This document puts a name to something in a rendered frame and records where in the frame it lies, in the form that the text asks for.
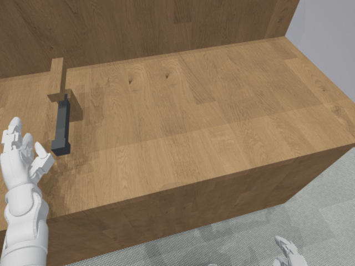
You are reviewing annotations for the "tap lever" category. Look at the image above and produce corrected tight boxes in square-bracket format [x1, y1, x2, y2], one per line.
[51, 94, 70, 156]

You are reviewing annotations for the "left robot forearm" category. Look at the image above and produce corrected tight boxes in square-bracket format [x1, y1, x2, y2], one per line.
[0, 183, 49, 266]

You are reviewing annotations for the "counter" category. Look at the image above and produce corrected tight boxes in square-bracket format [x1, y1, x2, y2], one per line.
[0, 0, 355, 266]

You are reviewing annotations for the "right robot hand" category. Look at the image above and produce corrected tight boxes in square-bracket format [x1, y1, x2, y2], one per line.
[273, 236, 308, 266]

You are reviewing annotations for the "left robot hand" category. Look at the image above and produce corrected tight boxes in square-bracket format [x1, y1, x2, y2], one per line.
[0, 117, 55, 191]

